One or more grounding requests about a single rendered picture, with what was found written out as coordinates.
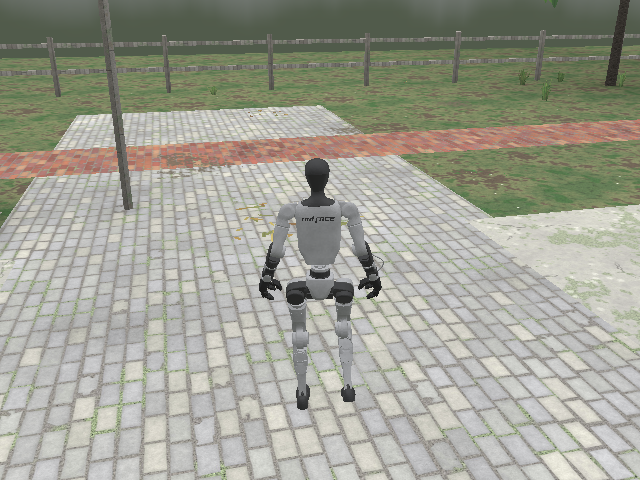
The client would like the robot right upper arm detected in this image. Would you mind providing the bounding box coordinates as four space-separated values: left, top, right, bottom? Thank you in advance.
339 201 368 257

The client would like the robot left forearm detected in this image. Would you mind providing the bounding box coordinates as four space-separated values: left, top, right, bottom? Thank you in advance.
261 242 280 282

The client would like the robot right hand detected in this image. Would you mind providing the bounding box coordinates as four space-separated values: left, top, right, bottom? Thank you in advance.
358 277 382 299

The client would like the humanoid robot head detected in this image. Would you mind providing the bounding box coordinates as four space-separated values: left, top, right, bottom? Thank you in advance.
301 158 335 207

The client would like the right robot foot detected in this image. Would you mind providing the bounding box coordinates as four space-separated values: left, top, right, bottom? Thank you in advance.
341 384 356 402

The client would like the robot left hand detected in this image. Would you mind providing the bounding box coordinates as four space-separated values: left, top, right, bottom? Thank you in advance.
259 279 282 300

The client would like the robot right forearm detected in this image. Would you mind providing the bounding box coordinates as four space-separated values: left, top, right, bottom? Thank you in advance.
358 241 379 281

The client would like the robot left upper arm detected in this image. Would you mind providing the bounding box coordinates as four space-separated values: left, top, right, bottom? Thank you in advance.
270 202 297 258

